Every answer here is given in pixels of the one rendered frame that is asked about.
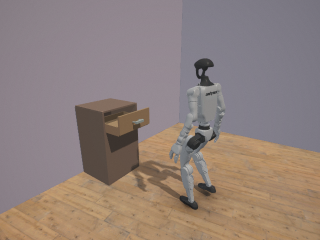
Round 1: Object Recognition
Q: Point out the robot left forearm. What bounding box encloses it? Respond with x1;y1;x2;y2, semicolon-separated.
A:
176;113;193;145

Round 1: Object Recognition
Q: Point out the right robot upper arm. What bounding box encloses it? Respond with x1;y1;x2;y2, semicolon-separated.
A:
213;83;226;113

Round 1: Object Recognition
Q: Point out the robot torso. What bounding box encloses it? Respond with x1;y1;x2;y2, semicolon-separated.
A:
195;83;218;143

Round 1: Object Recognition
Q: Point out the right robot hand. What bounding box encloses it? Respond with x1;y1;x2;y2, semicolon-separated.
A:
212;127;221;143

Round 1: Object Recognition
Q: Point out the cabinet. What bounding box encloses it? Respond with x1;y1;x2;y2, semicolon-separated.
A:
75;98;139;186

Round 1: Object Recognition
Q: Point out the drawer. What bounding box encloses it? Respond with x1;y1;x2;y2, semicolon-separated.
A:
104;107;150;137

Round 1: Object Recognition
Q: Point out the robot right forearm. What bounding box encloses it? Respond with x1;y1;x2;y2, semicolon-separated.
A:
213;110;226;129

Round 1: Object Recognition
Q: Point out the handle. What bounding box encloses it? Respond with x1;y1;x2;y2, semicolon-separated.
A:
132;119;144;124

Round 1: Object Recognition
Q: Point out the left robot upper arm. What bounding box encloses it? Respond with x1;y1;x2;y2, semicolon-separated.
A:
186;86;200;122

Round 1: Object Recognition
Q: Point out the robot right shin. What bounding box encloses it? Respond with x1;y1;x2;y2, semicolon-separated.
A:
193;152;212;187

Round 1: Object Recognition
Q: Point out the left robot hand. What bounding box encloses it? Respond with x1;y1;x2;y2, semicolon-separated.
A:
169;142;182;163

